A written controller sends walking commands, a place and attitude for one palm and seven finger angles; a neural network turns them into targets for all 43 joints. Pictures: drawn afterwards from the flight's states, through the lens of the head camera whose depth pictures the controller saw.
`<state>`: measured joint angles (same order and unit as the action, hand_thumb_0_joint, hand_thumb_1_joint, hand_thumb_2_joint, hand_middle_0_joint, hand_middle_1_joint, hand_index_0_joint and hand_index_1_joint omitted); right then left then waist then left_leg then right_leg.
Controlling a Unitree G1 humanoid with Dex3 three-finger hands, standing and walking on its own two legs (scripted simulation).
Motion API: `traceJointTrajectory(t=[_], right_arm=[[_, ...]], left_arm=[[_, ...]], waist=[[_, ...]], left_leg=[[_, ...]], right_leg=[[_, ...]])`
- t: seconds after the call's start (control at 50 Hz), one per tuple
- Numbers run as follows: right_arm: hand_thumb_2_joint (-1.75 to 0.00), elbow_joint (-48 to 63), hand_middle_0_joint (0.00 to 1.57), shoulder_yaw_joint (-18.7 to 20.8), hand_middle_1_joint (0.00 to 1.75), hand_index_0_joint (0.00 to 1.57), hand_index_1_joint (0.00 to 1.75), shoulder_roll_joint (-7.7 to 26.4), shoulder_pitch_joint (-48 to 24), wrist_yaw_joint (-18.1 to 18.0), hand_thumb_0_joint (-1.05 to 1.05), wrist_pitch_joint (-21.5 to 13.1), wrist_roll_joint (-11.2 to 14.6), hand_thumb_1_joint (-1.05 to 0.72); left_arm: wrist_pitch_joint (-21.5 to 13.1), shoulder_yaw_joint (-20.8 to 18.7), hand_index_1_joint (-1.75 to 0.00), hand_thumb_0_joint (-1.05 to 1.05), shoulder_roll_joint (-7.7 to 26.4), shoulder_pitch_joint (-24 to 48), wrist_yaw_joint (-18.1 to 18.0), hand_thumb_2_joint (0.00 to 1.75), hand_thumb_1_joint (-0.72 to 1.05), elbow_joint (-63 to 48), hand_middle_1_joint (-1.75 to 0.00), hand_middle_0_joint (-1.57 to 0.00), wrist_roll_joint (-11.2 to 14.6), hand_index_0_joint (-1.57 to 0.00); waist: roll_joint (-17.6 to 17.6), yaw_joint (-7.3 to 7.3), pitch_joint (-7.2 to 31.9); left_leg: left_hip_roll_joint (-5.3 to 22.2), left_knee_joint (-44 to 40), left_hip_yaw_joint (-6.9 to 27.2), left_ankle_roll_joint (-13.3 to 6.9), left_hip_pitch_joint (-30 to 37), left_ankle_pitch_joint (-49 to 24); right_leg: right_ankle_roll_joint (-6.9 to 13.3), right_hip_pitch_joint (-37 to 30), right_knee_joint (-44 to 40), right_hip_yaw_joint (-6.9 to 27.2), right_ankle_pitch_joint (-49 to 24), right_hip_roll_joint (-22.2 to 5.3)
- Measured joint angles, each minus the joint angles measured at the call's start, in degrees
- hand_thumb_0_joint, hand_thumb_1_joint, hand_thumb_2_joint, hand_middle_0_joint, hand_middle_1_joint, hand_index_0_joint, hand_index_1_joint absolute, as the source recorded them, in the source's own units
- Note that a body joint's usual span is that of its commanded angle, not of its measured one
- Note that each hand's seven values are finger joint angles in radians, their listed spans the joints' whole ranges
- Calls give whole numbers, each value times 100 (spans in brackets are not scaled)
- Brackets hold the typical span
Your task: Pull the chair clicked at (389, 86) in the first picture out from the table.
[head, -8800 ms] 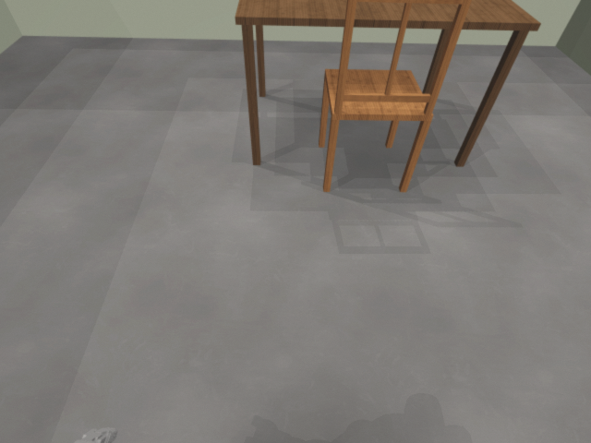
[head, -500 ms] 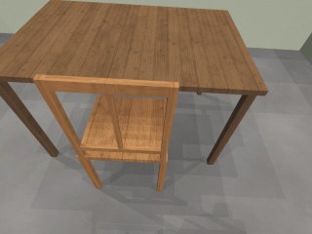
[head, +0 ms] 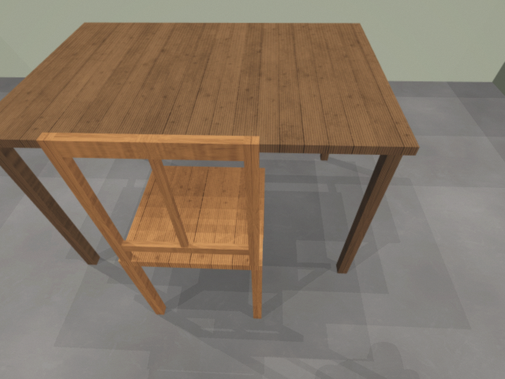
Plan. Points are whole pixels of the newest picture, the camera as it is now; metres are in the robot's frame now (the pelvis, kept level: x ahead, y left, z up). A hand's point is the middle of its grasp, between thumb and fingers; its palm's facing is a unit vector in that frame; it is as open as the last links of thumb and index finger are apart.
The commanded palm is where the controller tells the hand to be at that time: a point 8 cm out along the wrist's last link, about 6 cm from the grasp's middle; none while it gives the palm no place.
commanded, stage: come to a stop and stand still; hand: left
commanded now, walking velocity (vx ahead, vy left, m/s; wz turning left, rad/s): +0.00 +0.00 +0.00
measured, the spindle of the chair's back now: (171, 207) +0.48 +0.22 -0.08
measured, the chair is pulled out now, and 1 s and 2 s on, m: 0.00 0.00 0.00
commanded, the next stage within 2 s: look again from close up in 0.10 s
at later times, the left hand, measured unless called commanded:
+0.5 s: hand out of the picture +0.02 +0.24 -0.18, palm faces +0.04 -0.97 -0.24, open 7.4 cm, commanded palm none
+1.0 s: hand out of the picture -0.02 +0.28 -0.18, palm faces -0.03 -0.98 -0.20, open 7.4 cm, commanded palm none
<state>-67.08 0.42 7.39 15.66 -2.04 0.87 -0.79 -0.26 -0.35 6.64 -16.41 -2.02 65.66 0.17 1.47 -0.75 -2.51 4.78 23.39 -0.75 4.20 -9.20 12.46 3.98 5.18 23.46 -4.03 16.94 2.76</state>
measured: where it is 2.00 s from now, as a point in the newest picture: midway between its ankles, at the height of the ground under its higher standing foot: outside the picture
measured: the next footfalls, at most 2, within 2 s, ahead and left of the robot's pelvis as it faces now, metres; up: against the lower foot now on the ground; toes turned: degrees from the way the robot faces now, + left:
none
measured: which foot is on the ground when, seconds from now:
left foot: down 0.00-1.00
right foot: down 0.00-1.00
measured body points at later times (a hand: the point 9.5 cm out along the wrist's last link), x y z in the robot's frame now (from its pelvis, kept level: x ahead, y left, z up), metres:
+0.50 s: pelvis +0.00 +0.05 -0.01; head +0.01 +0.05 +0.44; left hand +0.02 +0.29 -0.16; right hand +0.06 -0.19 -0.16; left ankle +0.00 +0.17 -0.74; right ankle -0.04 -0.07 -0.74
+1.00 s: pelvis -0.03 +0.10 +0.00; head -0.01 +0.11 +0.45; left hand -0.02 +0.33 -0.16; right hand -0.01 -0.14 -0.16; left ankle +0.00 +0.17 -0.74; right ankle -0.04 -0.07 -0.74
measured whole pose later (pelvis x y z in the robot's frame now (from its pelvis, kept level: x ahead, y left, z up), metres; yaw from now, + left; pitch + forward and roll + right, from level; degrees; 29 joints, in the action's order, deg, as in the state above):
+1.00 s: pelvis -0.03 +0.10 +0.00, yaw -2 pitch -2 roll +0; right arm -60.9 0.5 10.3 13.6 -0.3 0.3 -0.8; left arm 0.5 0.3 10.4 -17.3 -1.9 60.2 -1.0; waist -0.9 -0.1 -3.7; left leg -2.3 27.4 -5.0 -4.1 -13.4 12.8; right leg -3.8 10.1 27.2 0.4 15.6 -4.6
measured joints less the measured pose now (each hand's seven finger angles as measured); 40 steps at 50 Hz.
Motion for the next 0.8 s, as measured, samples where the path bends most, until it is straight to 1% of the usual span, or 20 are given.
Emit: traceJointTrajectory(t=[0.2,0.24,0.34,0.38,0.42,0.44,0.52,0.62,0.8], right_arm=[[-89,32,20,7,30,20,30,30,-57,-31,0,-24,14,-91],[-89,249,20,36,30,20,30,81,-56,18,0,25,-34,-91],[-89,714,20,189,30,20,30,318,-94,39,1,-37,-40,-92],[-89,825,20,217,30,20,30,367,-133,39,1,-34,-41,-92],[-89,901,20,223,30,20,30,381,-191,36,1,-51,-44,-92],[-90,926,20,213,30,20,30,378,-231,40,1,-64,-45,-92],[-90,1023,20,152,30,20,30,345,-401,68,0,-99,-39,-92],[-89,1082,20,64,30,20,30,272,-525,118,0,-92,-46,-91],[-89,968,21,13,30,20,30,227,-444,175,0,-87,-22,-92]], left_arm=[[-17,-4,-30,0,-79,-89,-13,90,91,8,-30,-20,-5,-20],[-42,76,-30,0,-45,-133,-13,90,91,-150,-30,-20,-42,-20],[-159,13,-30,0,61,-186,-66,90,91,-509,-30,-20,-92,-20],[-121,-29,-30,0,141,-195,-84,90,91,-634,-30,-20,-108,-20],[-59,-56,-30,0,234,-160,-93,90,91,-725,-30,-20,-119,-20],[-32,-62,-30,0,280,-129,-94,90,91,-761,-30,-20,-117,-20],[28,-63,-30,0,432,-2,-81,90,91,-914,-30,-20,-114,-20],[69,-41,-30,0,556,144,-46,90,91,-1012,-30,-20,-115,-20],[64,22,-30,0,529,104,10,90,91,-882,-30,-20,-122,-20]], waist=[[-57,47,-7],[-19,22,-34],[125,28,-57],[103,29,-19],[33,41,8],[-13,57,12],[-118,111,30],[-179,117,47],[-211,87,24]], left_leg=[[-27,12,-13,-18,47,50],[-27,237,18,-104,-128,135],[-90,942,82,-365,-579,429],[-136,1099,86,-403,-643,524],[-193,1112,55,-280,-620,604],[-232,1120,24,-272,-607,609],[-326,1137,-107,-443,-592,591],[-418,1063,-202,-583,-589,509],[-609,649,-357,-752,-515,213]], right_leg=[[-34,-60,-17,11,31,-29],[-58,47,91,-16,68,-30],[-147,349,504,-19,245,-87],[-198,405,651,-17,329,-138],[-264,448,791,8,407,-214],[-302,455,833,36,427,-259],[-445,477,858,157,388,-364],[-567,486,765,242,261,-460],[-719,513,500,379,1,-648]])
